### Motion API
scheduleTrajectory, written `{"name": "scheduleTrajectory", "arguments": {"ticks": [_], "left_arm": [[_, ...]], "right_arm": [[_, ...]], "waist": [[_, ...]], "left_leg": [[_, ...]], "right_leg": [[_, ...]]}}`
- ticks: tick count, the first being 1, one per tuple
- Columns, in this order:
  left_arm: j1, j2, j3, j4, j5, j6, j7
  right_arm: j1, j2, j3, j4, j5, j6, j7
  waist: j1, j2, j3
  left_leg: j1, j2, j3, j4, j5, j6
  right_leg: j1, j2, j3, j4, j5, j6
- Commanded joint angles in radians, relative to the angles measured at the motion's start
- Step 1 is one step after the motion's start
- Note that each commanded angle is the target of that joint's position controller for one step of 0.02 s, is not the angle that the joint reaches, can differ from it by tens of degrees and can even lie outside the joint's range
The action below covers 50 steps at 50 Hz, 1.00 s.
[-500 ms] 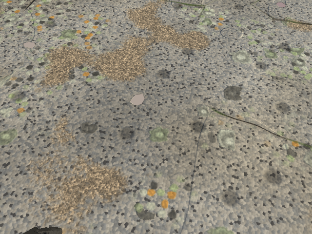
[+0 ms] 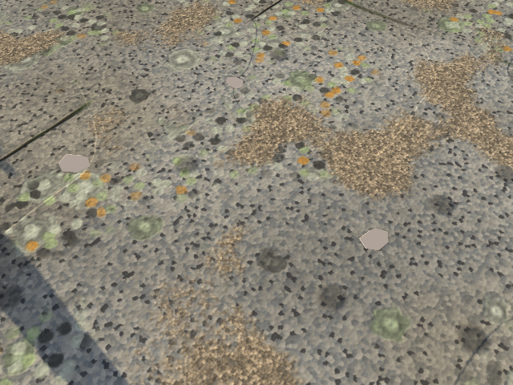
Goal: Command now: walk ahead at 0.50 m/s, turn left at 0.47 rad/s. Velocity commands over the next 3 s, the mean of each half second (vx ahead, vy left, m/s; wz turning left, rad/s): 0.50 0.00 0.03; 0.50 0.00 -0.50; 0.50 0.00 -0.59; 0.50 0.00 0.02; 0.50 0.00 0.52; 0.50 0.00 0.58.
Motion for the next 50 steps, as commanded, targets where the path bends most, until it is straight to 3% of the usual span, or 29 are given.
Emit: {"name": "scheduleTrajectory", "arguments": {"ticks": [1, 5, 6, 7, 8, 9, 10, 11, 12, 13, 14, 16, 18, 21, 25, 30, 33, 34, 35, 36, 37, 38, 39, 40, 41, 42, 43, 46, 50], "left_arm": [[-0.029, 0.162, 0.033, -0.056, -0.012, -0.008, 0.002], [0.010, 0.200, 0.042, -0.020, -0.035, 0.015, -0.002], [0.006, 0.215, 0.044, -0.016, -0.037, 0.020, 0.000], [-0.005, 0.220, 0.042, -0.011, -0.037, 0.028, 0.004], [0.006, 0.196, 0.030, -0.013, -0.029, 0.029, 0.009], [0.025, 0.124, 0.002, -0.051, 0.002, 0.019, 0.009], [0.120, 0.044, -0.030, -0.051, -0.001, -0.005, -0.006], [0.022, 0.145, -0.001, -0.048, -0.042, -0.017, -0.014], [-0.054, 0.155, 0.002, -0.077, -0.061, -0.021, -0.015], [-0.076, 0.139, 0.001, -0.075, -0.044, -0.020, -0.007], [-0.069, 0.138, 0.007, -0.068, -0.029, -0.009, -0.004], [-0.001, 0.104, 0.005, -0.044, -0.032, 0.023, -0.006], [-0.008, 0.081, 0.004, -0.045, -0.032, 0.043, -0.002], [-0.075, 0.069, 0.006, -0.069, -0.026, 0.045, 0.000], [-0.184, 0.040, -0.007, -0.105, -0.019, 0.034, -0.023], [-0.315, 0.026, -0.020, -0.188, -0.018, 0.032, -0.058], [-0.284, 0.057, -0.004, -0.220, -0.021, 0.036, -0.074], [-0.218, 0.083, 0.010, -0.214, -0.022, 0.041, -0.073], [-0.093, 0.128, 0.034, -0.192, -0.024, 0.043, -0.067], [0.068, 0.194, 0.067, -0.159, -0.023, 0.048, -0.050], [0.113, 0.301, 0.090, -0.152, -0.024, 0.052, -0.031], [0.124, 0.277, 0.075, -0.179, -0.019, 0.039, -0.035], [0.103, 0.210, 0.058, -0.176, -0.011, 0.032, -0.036], [0.045, 0.174, 0.048, -0.181, -0.018, 0.029, -0.034], [-0.027, 0.147, 0.040, -0.195, -0.021, 0.029, -0.033], [-0.073, 0.114, 0.028, -0.213, -0.014, 0.029, -0.029], [-0.093, 0.111, 0.026, -0.228, -0.006, 0.030, -0.026], [-0.086, 0.145, 0.036, -0.225, -0.010, 0.026, -0.010], [-0.038, 0.164, 0.042, -0.208, -0.022, 0.039, 0.010]], "right_arm": [[-0.097, 0.003, 0.013, -0.097, -0.001, -0.019, 0.018], [-0.145, -0.031, 0.004, -0.134, -0.003, -0.022, 0.030], [-0.108, -0.053, -0.007, -0.130, -0.007, -0.022, 0.030], [0.005, -0.087, -0.028, -0.101, -0.010, -0.022, 0.027], [0.161, -0.142, -0.057, -0.052, -0.008, -0.018, 0.016], [0.313, -0.238, -0.083, -0.026, -0.018, -0.009, -0.005], [0.299, -0.274, -0.074, -0.031, -0.017, -0.015, -0.003], [0.290, -0.178, -0.049, -0.032, -0.020, -0.024, 0.002], [0.239, -0.149, -0.038, -0.021, -0.020, -0.033, 0.004], [0.171, -0.119, -0.029, -0.017, -0.018, -0.039, 0.005], [0.121, -0.084, -0.020, -0.018, -0.023, -0.045, 0.008], [0.081, -0.060, -0.018, -0.008, -0.032, -0.066, 0.010], [0.076, -0.067, -0.023, 0.014, -0.036, -0.084, 0.006], [0.104, -0.070, -0.026, 0.049, -0.044, -0.090, -0.010], [0.116, -0.094, -0.029, 0.073, -0.036, -0.086, -0.025], [0.193, -0.123, -0.041, 0.122, -0.018, -0.052, -0.036], [0.170, -0.160, -0.050, 0.117, -0.012, -0.025, -0.050], [0.160, -0.173, -0.052, 0.113, -0.012, -0.017, -0.056], [0.145, -0.181, -0.052, 0.109, -0.009, -0.010, -0.060], [0.134, -0.172, -0.045, 0.098, -0.009, -0.016, -0.065], [0.218, -0.034, -0.004, 0.052, -0.044, -0.039, -0.051], [0.197, -0.046, 0.009, 0.035, -0.027, -0.084, -0.031], [0.086, -0.110, -0.009, 0.008, 0.012, -0.109, -0.016], [0.049, -0.106, -0.003, -0.006, 0.015, -0.122, -0.013], [0.043, -0.100, -0.006, 0.003, -0.008, -0.123, -0.021], [0.052, -0.114, -0.016, 0.007, -0.025, -0.113, -0.026], [0.071, -0.111, -0.019, 0.006, -0.030, -0.098, -0.025], [0.067, -0.072, -0.009, -0.002, -0.040, -0.070, -0.030], [-0.092, -0.031, 0.012, -0.039, -0.036, -0.071, -0.026]], "waist": [[-0.002, -0.093, 0.022], [-0.026, -0.115, 0.038], [-0.060, -0.135, 0.004], [-0.134, -0.135, -0.066], [-0.205, -0.118, -0.159], [-0.239, 0.042, -0.295], [-0.157, 0.202, -0.444], [-0.211, 0.074, -0.385], [-0.194, 0.062, -0.227], [-0.152, 0.006, -0.157], [-0.116, 0.024, -0.106], [-0.068, 0.051, -0.094], [-0.054, 0.028, -0.054], [-0.070, 0.008, -0.010], [-0.111, -0.002, 0.026], [-0.159, -0.016, 0.069], [-0.112, 0.032, 0.005], [-0.071, 0.054, -0.044], [0.002, 0.052, -0.112], [0.089, 0.002, -0.197], [0.011, -0.251, -0.284], [0.021, -0.224, -0.442], [0.056, -0.144, -0.341], [0.021, -0.089, -0.216], [-0.030, -0.028, -0.139], [-0.064, -0.038, -0.102], [-0.090, -0.064, -0.093], [-0.103, -0.076, -0.074], [-0.041, -0.124, -0.051]], "left_leg": [[0.059, -0.017, 0.041, -0.141, 0.078, 0.017], [0.103, -0.062, 0.077, -0.247, -0.072, 0.072], [0.183, -0.092, 0.101, -0.269, -0.110, 0.092], [0.357, -0.130, 0.129, -0.323, -0.074, 0.119], [0.618, -0.147, 0.119, -0.331, -0.019, 0.144], [0.973, 0.076, -0.202, -0.306, 0.001, 0.229], [1.131, 0.290, -0.665, -0.450, -0.115, 0.369], [1.069, 0.277, -0.613, -0.498, -0.147, 0.329], [0.923, 0.242, -0.431, -0.513, -0.065, 0.286], [0.785, 0.197, -0.320, -0.534, -0.003, 0.252], [0.678, 0.160, -0.234, -0.570, 0.047, 0.233], [0.570, 0.138, -0.147, -0.649, 0.061, 0.228], [0.533, 0.134, -0.065, -0.695, 0.111, 0.227], [0.567, 0.122, 0.033, -0.717, 0.163, 0.205], [0.605, 0.107, 0.144, -0.738, 0.164, 0.165], [0.797, 0.167, 0.193, -0.667, 0.291, 0.151], [0.853, 0.175, 0.235, -0.510, 0.704, 0.118], [0.851, 0.169, 0.246, -0.401, 0.857, 0.106], [0.800, 0.148, 0.260, -0.226, 0.893, 0.084], [0.622, 0.105, 0.268, 0.033, 0.703, 0.045], [0.187, -0.064, 0.238, 0.409, -0.155, -0.022], [-0.010, -0.180, -0.006, 0.592, -0.545, -0.024], [-0.106, -0.111, -0.074, 0.596, -0.464, -0.001], [-0.104, -0.066, -0.057, 0.505, -0.374, 0.015], [-0.054, -0.028, -0.043, 0.408, -0.324, 0.011], [0.018, -0.004, -0.040, 0.347, -0.289, 0.001], [0.070, 0.003, -0.039, 0.317, -0.267, -0.011], [0.108, -0.003, -0.003, 0.181, -0.200, -0.061], [0.172, -0.060, 0.013, -0.147, 0.061, -0.084]], "right_leg": [[-0.025, -0.258, 0.083, -0.096, 0.313, -0.154], [0.092, -0.311, 0.073, -0.025, 0.488, -0.139], [0.108, -0.311, 0.058, 0.048, 0.658, -0.128], [0.087, -0.288, 0.019, 0.193, 0.799, -0.105], [-0.031, -0.245, -0.017, 0.392, 0.778, -0.072], [-0.351, -0.171, -0.041, 0.751, 0.374, -0.018], [-0.606, -0.019, 0.128, 1.022, -0.378, 0.010], [-0.697, -0.058, 0.244, 1.105, -0.353, -0.001], [-0.741, -0.096, 0.225, 1.084, -0.265, -0.013], [-0.708, -0.138, 0.220, 1.015, -0.176, -0.012], [-0.660, -0.162, 0.225, 0.967, -0.116, -0.007], [-0.565, -0.176, 0.241, 0.943, -0.034, 0.005], [-0.590, -0.169, 0.257, 0.905, 0.028, 0.020], [-0.675, -0.148, 0.288, 0.773, 0.173, 0.033], [-0.652, -0.123, 0.219, 0.534, 0.358, 0.019], [-0.730, -0.103, 0.147, 0.400, 0.264, -0.026], [-0.613, -0.029, 0.062, 0.386, 0.113, -0.077], [-0.516, 0.011, 0.036, 0.394, 0.062, -0.101], [-0.338, 0.048, 0.032, 0.358, 0.073, -0.133], [-0.051, 0.027, 0.123, 0.292, 0.134, -0.180], [0.313, -0.233, 0.603, 0.273, 0.102, -0.334], [0.468, -0.361, 1.024, 0.112, 0.021, -0.455], [0.416, -0.327, 0.880, 0.078, 0.025, -0.387], [0.261, -0.281, 0.729, 0.074, 0.083, -0.343], [0.106, -0.236, 0.628, 0.064, 0.170, -0.307], [-0.007, -0.204, 0.559, 0.040, 0.261, -0.293], [-0.078, -0.186, 0.537, 0.017, 0.300, -0.294], [-0.201, -0.150, 0.450, -0.009, 0.398, -0.294], [-0.257, -0.080, 0.383, 0.013, 0.274, -0.227]]}}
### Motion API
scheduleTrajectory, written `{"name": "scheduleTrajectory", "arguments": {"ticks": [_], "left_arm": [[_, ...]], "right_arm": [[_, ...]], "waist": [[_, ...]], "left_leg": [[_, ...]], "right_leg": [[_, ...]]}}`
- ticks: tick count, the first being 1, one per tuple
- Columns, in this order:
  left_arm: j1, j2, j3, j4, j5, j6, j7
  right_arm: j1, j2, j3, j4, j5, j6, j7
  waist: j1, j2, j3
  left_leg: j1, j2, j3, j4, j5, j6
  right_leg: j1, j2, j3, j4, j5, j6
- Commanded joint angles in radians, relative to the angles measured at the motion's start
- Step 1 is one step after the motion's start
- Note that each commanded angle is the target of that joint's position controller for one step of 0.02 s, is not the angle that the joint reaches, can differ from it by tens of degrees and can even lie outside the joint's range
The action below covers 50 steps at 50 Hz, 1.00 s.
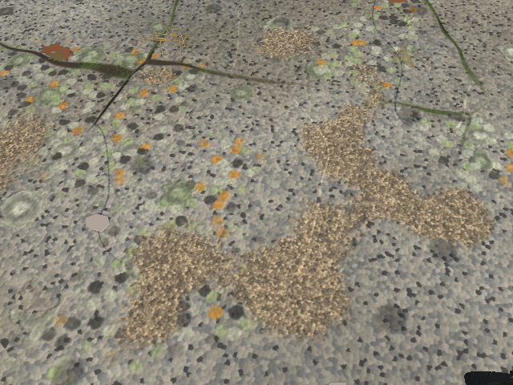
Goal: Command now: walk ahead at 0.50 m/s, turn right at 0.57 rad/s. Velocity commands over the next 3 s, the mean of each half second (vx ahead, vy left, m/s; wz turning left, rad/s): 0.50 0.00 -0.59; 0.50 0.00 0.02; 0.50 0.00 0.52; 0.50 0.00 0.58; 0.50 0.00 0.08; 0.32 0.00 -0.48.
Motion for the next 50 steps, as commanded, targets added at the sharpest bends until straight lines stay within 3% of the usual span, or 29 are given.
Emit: {"name": "scheduleTrajectory", "arguments": {"ticks": [1, 3, 6, 8, 9, 10, 11, 12, 13, 14, 15, 17, 21, 25, 28, 31, 33, 34, 35, 36, 37, 38, 39, 40, 41, 43, 45, 48, 50], "left_arm": [[-0.011, 0.172, 0.047, -0.066, -0.007, -0.006, 0.018], [0.022, 0.178, 0.049, -0.055, -0.011, 0.001, 0.019], [0.028, 0.167, 0.048, -0.053, -0.011, 0.006, 0.023], [0.000, 0.146, 0.044, -0.064, -0.007, 0.010, 0.023], [-0.001, 0.100, 0.028, -0.074, -0.002, 0.007, 0.020], [0.034, 0.033, 0.004, -0.091, 0.019, 0.005, 0.019], [0.150, 0.029, -0.002, -0.128, -0.024, -0.005, 0.019], [0.129, 0.138, 0.019, -0.091, -0.031, -0.003, 0.023], [0.024, 0.173, 0.030, -0.102, -0.020, 0.004, 0.021], [-0.019, 0.158, 0.030, -0.109, -0.009, 0.009, 0.021], [-0.048, 0.147, 0.033, -0.121, -0.001, 0.010, 0.018], [-0.036, 0.113, 0.031, -0.124, -0.013, 0.019, 0.006], [-0.092, 0.073, 0.020, -0.151, -0.007, 0.030, 0.003], [-0.173, 0.057, 0.011, -0.163, -0.008, 0.021, -0.015], [-0.278, 0.026, -0.004, -0.191, -0.005, 0.011, -0.034], [-0.336, 0.027, -0.007, -0.223, -0.008, 0.001, -0.045], [-0.301, 0.065, 0.009, -0.221, 0.001, -0.006, -0.047], [-0.200, 0.099, 0.028, -0.194, 0.006, -0.008, -0.043], [-0.038, 0.148, 0.054, -0.142, 0.009, -0.008, -0.033], [0.142, 0.231, 0.079, -0.107, 0.022, -0.001, -0.013], [0.132, 0.295, 0.078, -0.111, 0.032, -0.002, -0.007], [0.133, 0.201, 0.057, -0.119, 0.032, -0.008, -0.009], [0.080, 0.167, 0.043, -0.102, 0.025, -0.014, -0.010], [0.022, 0.133, 0.033, -0.092, 0.018, -0.020, -0.013], [-0.030, 0.102, 0.026, -0.087, 0.019, -0.027, -0.017], [-0.082, 0.069, 0.023, -0.076, 0.026, -0.049, -0.018], [-0.099, 0.073, 0.028, -0.052, 0.027, -0.066, -0.013], [-0.081, 0.090, 0.036, -0.017, 0.036, -0.070, 0.002], [-0.076, 0.104, 0.040, -0.003, 0.034, -0.066, 0.010]], "right_arm": [[-0.073, -0.040, -0.003, -0.066, 0.008, -0.011, 0.006], [-0.114, -0.059, -0.008, -0.079, 0.020, -0.019, 0.016], [-0.100, -0.104, -0.027, -0.084, 0.026, -0.033, 0.026], [0.004, -0.124, -0.045, -0.058, 0.025, -0.043, 0.024], [0.105, -0.156, -0.059, -0.044, 0.011, -0.049, 0.017], [0.248, -0.212, -0.072, -0.032, 0.002, -0.047, 0.009], [0.300, -0.275, -0.086, 0.007, -0.005, -0.034, 0.019], [0.248, -0.169, -0.064, -0.021, 0.013, -0.031, 0.023], [0.216, -0.117, -0.049, -0.027, 0.015, -0.024, 0.017], [0.175, -0.101, -0.040, -0.029, 0.006, -0.018, 0.017], [0.149, -0.080, -0.034, -0.020, 0.004, -0.015, 0.014], [0.140, -0.068, -0.030, -0.005, 0.002, -0.020, 0.010], [0.160, -0.109, -0.045, 0.035, 0.006, -0.027, 0.007], [0.161, -0.135, -0.049, 0.062, 0.009, -0.013, 0.002], [0.216, -0.151, -0.050, 0.095, 0.019, -0.001, 0.000], [0.270, -0.173, -0.051, 0.140, 0.044, 0.016, 0.012], [0.261, -0.203, -0.054, 0.155, 0.058, 0.028, 0.012], [0.248, -0.213, -0.054, 0.163, 0.062, 0.033, 0.010], [0.244, -0.197, -0.043, 0.168, 0.061, 0.033, 0.007], [0.244, -0.135, -0.017, 0.143, 0.032, 0.025, 0.008], [0.362, -0.014, 0.020, 0.122, 0.024, 0.007, 0.019], [0.274, -0.136, -0.012, 0.138, 0.057, -0.006, 0.022], [0.198, -0.156, -0.024, 0.101, 0.075, -0.008, 0.023], [0.168, -0.136, -0.020, 0.100, 0.063, -0.006, 0.018], [0.167, -0.127, -0.025, 0.105, 0.047, 0.003, 0.015], [0.231, -0.090, -0.025, 0.130, 0.051, 0.035, 0.012], [0.223, -0.058, -0.022, 0.128, 0.051, 0.057, 0.009], [0.153, -0.047, -0.023, 0.101, 0.044, 0.064, 0.008], [0.106, -0.036, -0.018, 0.087, 0.040, 0.059, 0.021]], "waist": [[0.010, -0.114, -0.055], [0.027, -0.125, -0.055], [0.005, -0.148, -0.056], [-0.058, -0.165, -0.076], [-0.108, -0.136, -0.154], [-0.142, 0.027, -0.292], [-0.073, 0.390, -0.340], [-0.100, 0.212, -0.233], [-0.122, 0.116, -0.134], [-0.105, 0.044, -0.082], [-0.091, 0.047, -0.045], [-0.069, 0.095, -0.033], [-0.070, 0.055, -0.015], [-0.095, 0.043, -0.002], [-0.138, 0.025, 0.030], [-0.130, 0.029, 0.066], [-0.078, 0.061, 0.035], [-0.009, 0.072, -0.030], [0.076, 0.062, -0.128], [0.142, -0.035, -0.281], [0.042, -0.275, -0.437], [0.106, -0.159, -0.426], [0.083, -0.160, -0.253], [0.045, -0.114, -0.172], [0.009, -0.119, -0.118], [-0.045, -0.132, -0.091], [-0.065, -0.107, -0.046], [-0.056, -0.089, 0.001], [-0.044, -0.084, 0.016]], "left_leg": [[0.154, -0.078, 0.061, -0.208, 0.191, -0.019], [0.181, -0.098, 0.047, -0.277, 0.211, -0.015], [0.219, -0.100, 0.012, -0.345, 0.129, 0.020], [0.352, -0.101, 0.031, -0.397, 0.088, 0.063], [0.530, -0.036, -0.014, -0.397, 0.066, 0.105], [0.780, 0.151, -0.213, -0.402, 0.005, 0.160], [0.976, 0.334, -0.719, -0.534, -0.306, 0.318], [0.902, 0.310, -0.704, -0.578, -0.475, 0.295], [0.801, 0.265, -0.516, -0.570, -0.411, 0.251], [0.692, 0.220, -0.385, -0.580, -0.259, 0.231], [0.626, 0.183, -0.294, -0.596, -0.150, 0.228], [0.560, 0.142, -0.163, -0.639, -0.046, 0.220], [0.577, 0.161, -0.031, -0.683, 0.116, 0.252], [0.615, 0.140, 0.113, -0.686, 0.211, 0.229], [0.631, 0.144, 0.170, -0.686, 0.223, 0.219], [0.694, 0.181, 0.151, -0.669, 0.302, 0.233], [0.739, 0.191, 0.143, -0.578, 0.563, 0.224], [0.730, 0.171, 0.161, -0.460, 0.715, 0.206], [0.640, 0.128, 0.192, -0.279, 0.735, 0.176], [0.387, 0.070, 0.198, 0.034, 0.383, 0.133], [0.060, -0.106, 0.109, 0.363, -0.433, 0.078], [-0.008, -0.085, -0.035, 0.464, -0.443, 0.081], [-0.080, -0.043, -0.009, 0.465, -0.364, 0.085], [-0.061, -0.001, 0.009, 0.413, -0.278, 0.081], [-0.024, 0.023, 0.013, 0.370, -0.217, 0.074], [0.078, 0.047, 0.005, 0.345, -0.134, 0.062], [0.064, 0.050, -0.001, 0.313, -0.095, 0.049], [-0.018, 0.046, -0.021, 0.197, 0.030, 0.037], [-0.016, 0.037, -0.001, 0.070, 0.134, 0.041]], "right_leg": [[-0.087, -0.177, 0.136, -0.095, 0.183, -0.136], [-0.056, -0.201, 0.191, -0.069, 0.117, -0.126], [0.022, -0.242, 0.297, 0.012, 0.052, -0.103], [0.021, -0.221, 0.317, 0.100, 0.067, -0.071], [-0.027, -0.170, 0.271, 0.252, 0.069, -0.037], [-0.161, -0.083, 0.156, 0.552, -0.173, 0.007], [-0.512, -0.012, 0.067, 0.837, -0.435, 0.048], [-0.602, -0.087, 0.098, 0.948, -0.362, 0.067], [-0.614, -0.119, 0.069, 0.969, -0.267, 0.073], [-0.573, -0.150, 0.048, 0.944, -0.199, 0.079], [-0.555, -0.177, 0.049, 0.894, -0.155, 0.082], [-0.495, -0.207, 0.024, 0.847, -0.115, 0.085], [-0.556, -0.223, 0.009, 0.739, -0.034, 0.108], [-0.537, -0.219, -0.035, 0.529, 0.147, 0.108], [-0.484, -0.200, -0.086, 0.379, 0.198, 0.088], [-0.451, -0.167, -0.117, 0.273, 0.093, 0.050], [-0.349, -0.130, -0.151, 0.211, 0.011, 0.015], [-0.195, -0.099, -0.170, 0.162, 0.035, -0.008], [0.062, -0.086, -0.176, 0.128, 0.123, -0.036], [0.409, -0.279, 0.035, 0.189, 0.199, -0.094], [0.643, -0.543, 0.513, 0.083, 0.056, -0.240], [0.575, -0.533, 0.541, 0.008, 0.006, -0.216], [0.453, -0.495, 0.359, -0.012, 0.059, -0.174], [0.325, -0.446, 0.245, -0.039, 0.117, -0.145], [0.220, -0.410, 0.162, -0.077, 0.145, -0.128], [0.100, -0.381, 0.064, -0.160, 0.148, -0.119], [0.050, -0.382, -0.014, -0.211, 0.196, -0.120], [0.069, -0.371, -0.115, -0.235, 0.232, -0.105], [0.086, -0.355, -0.181, -0.242, 0.235, -0.089]]}}
Over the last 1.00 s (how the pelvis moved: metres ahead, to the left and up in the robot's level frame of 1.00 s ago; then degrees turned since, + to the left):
0.56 -0.01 0.00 -19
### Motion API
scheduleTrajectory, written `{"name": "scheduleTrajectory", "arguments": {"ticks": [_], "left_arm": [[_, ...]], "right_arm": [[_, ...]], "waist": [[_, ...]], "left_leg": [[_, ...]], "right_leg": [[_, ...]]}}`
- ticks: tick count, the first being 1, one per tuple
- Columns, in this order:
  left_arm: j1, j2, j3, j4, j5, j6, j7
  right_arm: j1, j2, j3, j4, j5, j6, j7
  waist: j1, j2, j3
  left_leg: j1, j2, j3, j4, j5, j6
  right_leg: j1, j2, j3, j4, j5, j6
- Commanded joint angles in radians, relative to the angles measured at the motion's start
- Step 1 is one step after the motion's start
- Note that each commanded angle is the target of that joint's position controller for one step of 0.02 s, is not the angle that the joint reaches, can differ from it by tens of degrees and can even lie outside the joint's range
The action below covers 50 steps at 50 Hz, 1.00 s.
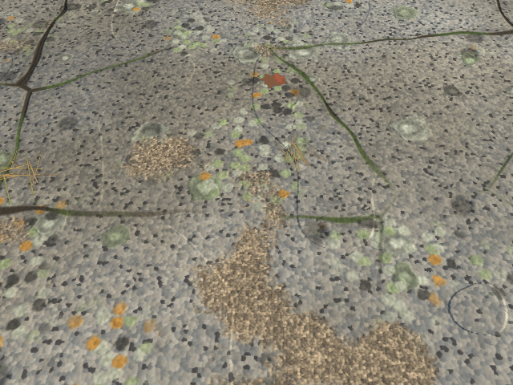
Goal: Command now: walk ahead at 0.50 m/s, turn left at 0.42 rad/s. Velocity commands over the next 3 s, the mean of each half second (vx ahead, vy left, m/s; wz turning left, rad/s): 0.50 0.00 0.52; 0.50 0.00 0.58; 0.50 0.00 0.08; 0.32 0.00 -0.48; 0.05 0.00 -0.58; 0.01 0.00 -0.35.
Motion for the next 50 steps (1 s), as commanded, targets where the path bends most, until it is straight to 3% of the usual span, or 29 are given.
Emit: {"name": "scheduleTrajectory", "arguments": {"ticks": [1, 5, 8, 10, 11, 12, 13, 14, 15, 16, 17, 18, 19, 22, 24, 27, 31, 34, 35, 36, 37, 38, 39, 40, 41, 42, 43, 45, 50], "left_arm": [[-0.080, 0.136, 0.032, -0.061, -0.001, -0.019, 0.014], [-0.021, 0.171, 0.045, -0.023, -0.018, -0.001, 0.023], [-0.008, 0.194, 0.054, -0.003, -0.035, 0.022, 0.025], [-0.028, 0.226, 0.061, -0.006, -0.042, 0.037, 0.030], [-0.045, 0.236, 0.063, -0.009, -0.047, 0.046, 0.032], [-0.058, 0.227, 0.056, -0.014, -0.052, 0.050, 0.033], [-0.033, 0.170, 0.033, -0.034, -0.023, 0.040, 0.036], [0.022, 0.053, -0.003, -0.090, -0.008, 0.009, 0.028], [-0.074, 0.142, 0.008, -0.100, -0.043, -0.031, 0.013], [-0.143, 0.159, 0.011, -0.122, -0.072, -0.048, 0.006], [-0.149, 0.147, 0.008, -0.116, -0.055, -0.055, 0.012], [-0.150, 0.160, 0.016, -0.104, -0.024, -0.051, 0.021], [-0.131, 0.165, 0.022, -0.099, -0.015, -0.040, 0.019], [-0.131, 0.131, 0.016, -0.106, -0.004, -0.008, 0.018], [-0.202, 0.109, 0.006, -0.129, -0.002, -0.001, 0.020], [-0.311, 0.083, -0.008, -0.153, -0.008, -0.006, 0.010], [-0.395, 0.108, -0.004, -0.179, -0.026, -0.023, -0.010], [-0.359, 0.145, 0.011, -0.175, -0.029, -0.038, -0.020], [-0.304, 0.154, 0.018, -0.161, -0.029, -0.043, -0.018], [-0.208, 0.178, 0.032, -0.137, -0.022, -0.048, -0.012], [-0.067, 0.226, 0.047, -0.123, -0.004, -0.052, -0.004], [0.036, 0.312, 0.066, -0.095, 0.011, -0.040, -0.003], [0.041, 0.244, 0.054, -0.087, -0.017, -0.034, -0.010], [-0.009, 0.165, 0.033, -0.103, -0.021, -0.028, -0.006], [-0.060, 0.142, 0.022, -0.107, -0.013, -0.018, -0.003], [-0.092, 0.121, 0.014, -0.100, -0.009, -0.013, -0.001], [-0.106, 0.106, 0.007, -0.093, -0.004, -0.013, 0.002], [-0.105, 0.105, 0.008, -0.077, -0.010, -0.020, 0.002], [-0.074, 0.162, 0.023, -0.028, -0.014, -0.024, 0.000]], "right_arm": [[-0.018, -0.014, 0.003, -0.056, -0.006, -0.008, 0.015], [-0.148, -0.003, 0.014, -0.112, -0.009, -0.010, 0.040], [-0.184, -0.019, 0.009, -0.150, -0.009, -0.008, 0.056], [-0.126, -0.052, -0.009, -0.155, -0.007, -0.003, 0.059], [-0.026, -0.084, -0.029, -0.136, -0.003, 0.000, 0.057], [0.134, -0.141, -0.063, -0.096, -0.001, 0.002, 0.045], [0.260, -0.243, -0.097, -0.070, 0.001, 0.014, 0.021], [0.188, -0.315, -0.100, -0.105, 0.000, 0.002, 0.021], [0.207, -0.228, -0.073, -0.124, -0.008, -0.014, 0.033], [0.187, -0.172, -0.059, -0.116, -0.013, -0.027, 0.033], [0.127, -0.142, -0.049, -0.120, -0.008, -0.036, 0.034], [0.066, -0.101, -0.039, -0.131, -0.010, -0.039, 0.029], [0.034, -0.087, -0.031, -0.150, -0.021, -0.039, 0.023], [0.044, -0.113, -0.038, -0.156, -0.019, -0.044, 0.007], [0.070, -0.136, -0.044, -0.148, -0.015, -0.041, -0.008], [0.105, -0.138, -0.045, -0.139, -0.008, -0.030, -0.019], [0.166, -0.138, -0.046, -0.119, -0.002, -0.018, -0.023], [0.163, -0.134, -0.048, -0.122, -0.005, -0.009, -0.028], [0.148, -0.128, -0.047, -0.127, -0.005, -0.006, -0.028], [0.136, -0.100, -0.037, -0.137, -0.009, -0.007, -0.026], [0.133, -0.044, -0.015, -0.156, -0.021, -0.011, -0.021], [0.274, 0.025, 0.005, -0.183, -0.001, -0.020, -0.022], [0.290, -0.069, -0.005, -0.168, 0.016, -0.023, -0.024], [0.185, -0.139, -0.024, -0.170, 0.012, -0.018, -0.025], [0.116, -0.142, -0.027, -0.184, -0.002, -0.012, -0.025], [0.077, -0.129, -0.030, -0.197, -0.013, -0.012, -0.022], [0.075, -0.111, -0.031, -0.203, -0.010, -0.009, -0.015], [0.088, -0.067, -0.024, -0.209, 0.002, 0.002, -0.007], [0.010, -0.019, -0.004, -0.243, -0.011, 0.003, 0.001]], "waist": [[-0.025, -0.105, 0.033], [0.025, -0.082, 0.078], [0.020, -0.097, 0.077], [-0.028, -0.132, 0.011], [-0.089, -0.137, -0.048], [-0.176, -0.114, -0.133], [-0.205, 0.039, -0.214], [-0.083, 0.245, -0.314], [-0.158, 0.089, -0.371], [-0.154, 0.052, -0.244], [-0.103, -0.038, -0.143], [-0.068, -0.040, -0.110], [-0.038, -0.021, -0.092], [-0.020, -0.024, -0.073], [-0.039, -0.018, -0.044], [-0.085, 0.022, -0.027], [-0.118, 0.040, -0.020], [-0.087, 0.073, -0.027], [-0.053, 0.086, -0.040], [-0.004, 0.079, -0.093], [0.059, -0.004, -0.225], [0.008, -0.311, -0.354], [0.019, -0.326, -0.329], [0.049, -0.208, -0.191], [0.040, -0.140, -0.111], [0.024, -0.125, -0.053], [0.001, -0.146, -0.032], [-0.014, -0.167, -0.024], [-0.008, -0.114, -0.011]], "left_leg": [[0.004, 0.019, -0.006, -0.151, 0.155, 0.003], [-0.022, 0.006, 0.060, -0.301, 0.164, 0.035], [-0.018, -0.021, 0.108, -0.355, 0.055, 0.076], [0.107, -0.090, 0.172, -0.354, -0.047, 0.116], [0.239, -0.137, 0.199, -0.365, -0.077, 0.143], [0.481, -0.185, 0.198, -0.431, -0.021, 0.182], [0.766, -0.040, -0.059, -0.461, 0.014, 0.245], [1.024, 0.186, -0.676, -0.636, -0.194, 0.453], [1.050, 0.215, -0.756, -0.741, -0.259, 0.434], [0.962, 0.188, -0.608, -0.737, -0.212, 0.390], [0.805, 0.140, -0.478, -0.729, -0.094, 0.351], [0.688, 0.101, -0.385, -0.730, 0.011, 0.324], [0.607, 0.077, -0.340, -0.750, 0.087, 0.318], [0.498, 0.046, -0.258, -0.783, 0.232, 0.325], [0.461, 0.015, -0.210, -0.789, 0.237, 0.305], [0.426, -0.036, -0.170, -0.774, 0.130, 0.253], [0.475, -0.005, -0.252, -0.716, 0.035, 0.234], [0.549, 0.026, -0.341, -0.627, 0.040, 0.213], [0.547, 0.018, -0.351, -0.586, 0.070, 0.199], [0.522, -0.028, -0.326, -0.488, 0.124, 0.171], [0.417, -0.086, -0.253, -0.235, 0.041, 0.134], [0.065, -0.239, -0.116, 0.103, -0.412, 0.057], [-0.098, -0.162, -0.120, 0.263, -0.459, 0.043], [-0.134, -0.120, -0.115, 0.308, -0.362, 0.036], [-0.109, -0.086, -0.078, 0.295, -0.286, 0.031], [-0.086, -0.060, -0.073, 0.251, -0.236, 0.028], [-0.045, -0.034, -0.071, 0.215, -0.204, 0.029], [-0.011, -0.016, -0.044, 0.165, -0.183, 0.027], [-0.041, -0.008, -0.033, -0.050, -0.034, 0.010]], "right_leg": [[-0.034, -0.267, 0.069, -0.158, 0.254, -0.130], [0.066, -0.305, 0.010, -0.143, 0.273, -0.118], [0.164, -0.330, -0.020, -0.065, 0.417, -0.096], [0.193, -0.326, -0.045, 0.078, 0.759, -0.071], [0.177, -0.310, -0.062, 0.228, 0.884, -0.054], [0.083, -0.266, -0.086, 0.449, 0.848, -0.017], [-0.180, -0.208, -0.086, 0.775, 0.423, 0.039], [-0.588, 0.030, 0.078, 1.121, -0.376, 0.101], [-0.689, -0.007, 0.284, 1.168, -0.371, 0.071], [-0.744, -0.049, 0.274, 1.131, -0.294, 0.044], [-0.710, -0.098, 0.270, 1.029, -0.215, 0.034], [-0.639, -0.131, 0.270, 0.936, -0.167, 0.036], [-0.575, -0.145, 0.273, 0.900, -0.133, 0.042], [-0.528, -0.136, 0.245, 0.774, -0.074, 0.085], [-0.541, -0.116, 0.230, 0.636, 0.038, 0.111], [-0.477, -0.068, 0.224, 0.400, 0.232, 0.120], [-0.428, -0.031, 0.242, 0.259, 0.273, 0.107], [-0.379, -0.026, 0.259, 0.212, 0.164, 0.070], [-0.308, -0.022, 0.245, 0.184, 0.145, 0.050], [-0.159, -0.033, 0.239, 0.156, 0.153, 0.019], [0.089, -0.180, 0.373, 0.178, 0.101, -0.044], [0.431, -0.416, 0.819, 0.108, -0.067, -0.211], [0.430, -0.465, 1.007, 0.041, -0.328, -0.235], [0.312, -0.413, 0.850, 0.018, -0.350, -0.186], [0.188, -0.366, 0.697, 0.011, -0.228, -0.149], [0.088, -0.324, 0.594, -0.010, -0.107, -0.136], [0.027, -0.293, 0.512, -0.032, -0.027, -0.123], [-0.021, -0.271, 0.411, -0.074, 0.050, -0.126], [-0.012, -0.280, 0.266, -0.123, 0.223, -0.160]]}}
Over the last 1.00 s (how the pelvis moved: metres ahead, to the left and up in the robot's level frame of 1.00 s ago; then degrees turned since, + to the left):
0.50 -0.10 0.00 -14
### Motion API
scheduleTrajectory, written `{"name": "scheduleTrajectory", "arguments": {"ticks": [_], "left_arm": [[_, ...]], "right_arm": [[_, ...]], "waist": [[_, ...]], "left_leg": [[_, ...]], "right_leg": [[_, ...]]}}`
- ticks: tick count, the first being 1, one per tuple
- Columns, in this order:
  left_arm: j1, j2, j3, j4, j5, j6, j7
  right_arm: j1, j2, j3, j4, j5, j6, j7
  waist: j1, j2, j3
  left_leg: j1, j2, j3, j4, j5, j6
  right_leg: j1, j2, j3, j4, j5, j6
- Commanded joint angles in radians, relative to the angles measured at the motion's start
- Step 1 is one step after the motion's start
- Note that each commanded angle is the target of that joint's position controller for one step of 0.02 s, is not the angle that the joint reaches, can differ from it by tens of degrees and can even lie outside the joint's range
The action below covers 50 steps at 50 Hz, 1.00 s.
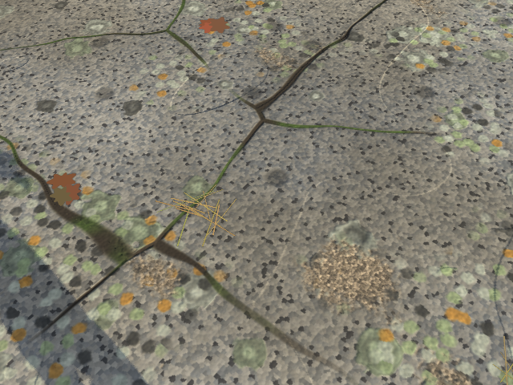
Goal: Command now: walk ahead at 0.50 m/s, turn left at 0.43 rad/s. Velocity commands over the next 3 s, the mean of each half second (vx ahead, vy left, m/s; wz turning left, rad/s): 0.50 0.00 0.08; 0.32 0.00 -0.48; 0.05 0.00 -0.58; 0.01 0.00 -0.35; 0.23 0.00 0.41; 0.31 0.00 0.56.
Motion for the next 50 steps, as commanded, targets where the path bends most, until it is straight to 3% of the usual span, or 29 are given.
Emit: {"name": "scheduleTrajectory", "arguments": {"ticks": [1, 4, 8, 10, 11, 12, 13, 14, 15, 16, 17, 18, 19, 22, 25, 29, 33, 34, 36, 37, 38, 39, 40, 41, 42, 43, 44, 47, 50], "left_arm": [[-0.054, 0.155, 0.031, -0.050, -0.005, -0.015, -0.001], [-0.020, 0.177, 0.032, -0.022, -0.019, -0.004, 0.000], [0.051, 0.209, 0.037, 0.029, -0.038, 0.019, -0.001], [0.044, 0.232, 0.040, 0.042, -0.044, 0.032, 0.003], [0.031, 0.234, 0.037, 0.047, -0.047, 0.038, 0.007], [0.037, 0.209, 0.025, 0.045, -0.038, 0.037, 0.012], [0.050, 0.131, -0.004, 0.006, -0.004, 0.027, 0.012], [0.133, 0.063, -0.031, 0.007, -0.010, 0.005, 0.001], [0.045, 0.168, -0.001, 0.007, -0.045, -0.004, -0.007], [-0.026, 0.178, 0.003, -0.019, -0.061, -0.008, -0.010], [-0.052, 0.161, 0.002, -0.017, -0.049, -0.006, -0.004], [-0.045, 0.156, 0.007, -0.011, -0.036, 0.004, -0.002], [-0.009, 0.140, 0.007, 0.003, -0.037, 0.020, -0.003], [-0.003, 0.094, 0.002, 0.007, -0.037, 0.053, 0.004], [-0.073, 0.085, 0.003, -0.018, -0.031, 0.055, 0.003], [-0.196, 0.057, -0.012, -0.057, -0.023, 0.045, -0.023], [-0.296, 0.055, -0.018, -0.120, -0.020, 0.045, -0.048], [-0.299, 0.062, -0.015, -0.134, -0.015, 0.043, -0.056], [-0.224, 0.098, 0.005, -0.138, -0.010, 0.042, -0.066], [-0.118, 0.132, 0.024, -0.116, -0.013, 0.043, -0.066], [0.016, 0.186, 0.052, -0.086, -0.012, 0.042, -0.053], [0.084, 0.277, 0.075, -0.080, -0.011, 0.052, -0.026], [0.010, 0.345, 0.076, -0.131, 0.005, 0.051, -0.019], [0.028, 0.277, 0.064, -0.157, 0.002, 0.059, -0.023], [-0.032, 0.228, 0.050, -0.166, -0.006, 0.059, -0.023], [-0.084, 0.192, 0.043, -0.163, -0.023, 0.061, -0.020], [-0.121, 0.160, 0.034, -0.171, -0.026, 0.065, -0.012], [-0.160, 0.178, 0.040, -0.192, 0.002, 0.074, -0.003], [-0.153, 0.203, 0.049, -0.192, -0.007, 0.085, 0.015]], "right_arm": [[-0.032, -0.006, 0.009, -0.074, -0.004, -0.018, 0.010], [-0.141, 0.009, 0.021, -0.096, -0.005, -0.036, 0.028], [-0.229, -0.009, 0.021, -0.134, -0.001, -0.043, 0.045], [-0.177, -0.044, 0.005, -0.127, -0.008, -0.044, 0.046], [-0.058, -0.075, -0.015, -0.092, -0.013, -0.043, 0.042], [0.094, -0.128, -0.042, -0.044, -0.015, -0.038, 0.031], [0.251, -0.220, -0.065, -0.018, -0.026, -0.029, 0.012], [0.241, -0.244, -0.056, -0.021, -0.025, -0.033, 0.014], [0.216, -0.151, -0.034, -0.020, -0.022, -0.040, 0.018], [0.158, -0.121, -0.022, -0.015, -0.020, -0.047, 0.019], [0.097, -0.091, -0.014, -0.010, -0.020, -0.052, 0.021], [0.053, -0.061, -0.006, -0.010, -0.025, -0.060, 0.024], [0.025, -0.043, -0.003, -0.006, -0.031, -0.068, 0.025], [0.010, -0.049, -0.011, 0.025, -0.038, -0.097, 0.020], [0.033, -0.061, -0.016, 0.058, -0.045, -0.102, 0.006], [0.055, -0.091, -0.022, 0.086, -0.036, -0.098, -0.008], [0.102, -0.114, -0.032, 0.126, -0.020, -0.069, -0.016], [0.095, -0.124, -0.034, 0.127, -0.016, -0.057, -0.022], [0.074, -0.152, -0.041, 0.118, -0.009, -0.034, -0.039], [0.059, -0.160, -0.043, 0.111, -0.007, -0.024, -0.046], [0.042, -0.151, -0.037, 0.102, -0.001, -0.021, -0.050], [0.091, -0.091, -0.016, 0.081, -0.034, -0.033, -0.046], [0.221, 0.006, 0.021, 0.051, -0.054, -0.055, -0.023], [0.146, -0.103, 0.001, 0.068, -0.028, -0.075, -0.008], [0.048, -0.113, -0.001, 0.032, 0.003, -0.077, -0.007], [0.016, -0.098, 0.000, 0.032, -0.008, -0.071, -0.021], [0.008, -0.110, -0.006, 0.035, -0.025, -0.056, -0.035], [0.060, -0.084, -0.006, 0.037, -0.033, -0.019, -0.043], [0.039, -0.064, 0.002, 0.031, -0.040, -0.010, -0.053]], "waist": [[-0.021, -0.113, -0.007], [0.014, -0.105, 0.023], [0.023, -0.124, 0.048], [-0.031, -0.151, 0.004], [-0.106, -0.148, -0.068], [-0.175, -0.133, -0.163], [-0.210, 0.034, -0.307], [-0.145, 0.199, -0.437], [-0.182, 0.086, -0.348], [-0.162, 0.072, -0.199], [-0.125, 0.015, -0.134], [-0.092, 0.031, -0.086], [-0.061, 0.049, -0.077], [-0.034, 0.027, -0.033], [-0.048, 0.006, 0.003], [-0.094, -0.012, 0.042], [-0.123, -0.023, 0.083], [-0.114, -0.012, 0.074], [-0.066, 0.037, -0.007], [-0.011, 0.044, -0.069], [0.064, 0.015, -0.140], [0.060, -0.160, -0.235], [-0.057, -0.347, -0.421], [0.041, -0.151, -0.531], [0.032, -0.116, -0.395], [-0.007, -0.032, -0.240], [-0.032, -0.046, -0.182], [-0.090, -0.106, -0.144], [-0.086, -0.116, -0.183]], "left_leg": [[-0.046, 0.025, -0.023, -0.149, 0.133, -0.002], [0.016, 0.003, 0.040, -0.330, 0.239, 0.009], [0.038, -0.020, 0.075, -0.451, 0.163, 0.046], [0.158, -0.064, 0.111, -0.501, 0.099, 0.082], [0.340, -0.096, 0.138, -0.553, 0.143, 0.111], [0.594, -0.090, 0.116, -0.542, 0.181, 0.138], [0.940, 0.144, -0.209, -0.517, 0.192, 0.228], [1.076, 0.336, -0.639, -0.660, 0.072, 0.359], [1.000, 0.305, -0.563, -0.695, 0.010, 0.316], [0.857, 0.266, -0.388, -0.717, 0.069, 0.276], [0.729, 0.219, -0.286, -0.746, 0.123, 0.246], [0.629, 0.187, -0.208, -0.785, 0.175, 0.232], [0.562, 0.170, -0.155, -0.826, 0.187, 0.223], [0.485, 0.168, -0.043, -0.901, 0.264, 0.229], [0.515, 0.156, 0.057, -0.920, 0.313, 0.210], [0.545, 0.145, 0.170, -0.942, 0.318, 0.175], [0.692, 0.187, 0.220, -0.870, 0.453, 0.155], [0.716, 0.191, 0.235, -0.817, 0.586, 0.143], [0.747, 0.182, 0.253, -0.653, 0.936, 0.110], [0.732, 0.163, 0.261, -0.508, 1.011, 0.088], [0.647, 0.115, 0.278, -0.299, 0.925, 0.045], [0.399, 0.035, 0.277, 0.019, 0.382, -0.022], [0.033, -0.170, 0.128, 0.415, -0.450, -0.090], [0.013, -0.119, -0.060, 0.458, -0.419, -0.064], [-0.028, -0.076, -0.049, 0.404, -0.344, -0.039], [-0.043, -0.037, -0.024, 0.307, -0.279, -0.041], [-0.007, -0.012, -0.021, 0.238, -0.236, -0.046], [0.128, -0.025, -0.005, 0.120, -0.185, -0.065], [0.128, -0.046, -0.006, -0.019, -0.109, -0.094]], "right_leg": [[0.045, -0.267, 0.158, -0.169, 0.245, -0.166], [0.050, -0.250, 0.086, -0.171, 0.262, -0.147], [0.162, -0.303, 0.089, -0.132, 0.345, -0.134], [0.200, -0.306, 0.065, -0.027, 0.602, -0.112], [0.173, -0.279, 0.024, 0.114, 0.742, -0.088], [0.053, -0.235, -0.012, 0.308, 0.705, -0.053], [-0.258, -0.153, -0.041, 0.669, 0.309, -0.001], [-0.504, -0.009, 0.114, 0.924, -0.396, 0.024], [-0.601, -0.062, 0.206, 1.003, -0.374, 0.015], [-0.637, -0.102, 0.183, 0.979, -0.283, 0.006], [-0.604, -0.141, 0.173, 0.921, -0.199, 0.009], [-0.559, -0.164, 0.178, 0.874, -0.138, 0.017], [-0.496, -0.178, 0.190, 0.859, -0.091, 0.024], [-0.496, -0.174, 0.206, 0.815, -0.006, 0.050], [-0.567, -0.158, 0.229, 0.675, 0.146, 0.061], [-0.531, -0.135, 0.152, 0.440, 0.317, 0.044], [-0.581, -0.117, 0.103, 0.320, 0.248, 0.007], [-0.562, -0.098, 0.075, 0.303, 0.204, -0.004], [-0.434, -0.026, 0.012, 0.302, 0.115, -0.033], [-0.307, 0.015, -0.004, 0.284, 0.104, -0.054], [-0.102, 0.042, 0.015, 0.193, 0.222, -0.088], [0.183, -0.124, 0.247, 0.213, 0.606, -0.155], [0.515, -0.413, 0.770, 0.198, 0.835, -0.423], [0.495, -0.389, 0.746, 0.138, 0.742, -0.407], [0.379, -0.342, 0.604, 0.122, 0.656, -0.356], [0.208, -0.282, 0.507, 0.092, 0.592, -0.302], [0.081, -0.255, 0.463, 0.066, 0.547, -0.279], [-0.137, -0.200, 0.405, 0.017, 0.572, -0.269], [-0.143, -0.178, 0.388, 0.042, 0.592, -0.251]]}}
Over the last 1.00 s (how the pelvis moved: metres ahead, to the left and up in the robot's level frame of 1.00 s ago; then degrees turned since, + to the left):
0.55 0.13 0.00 35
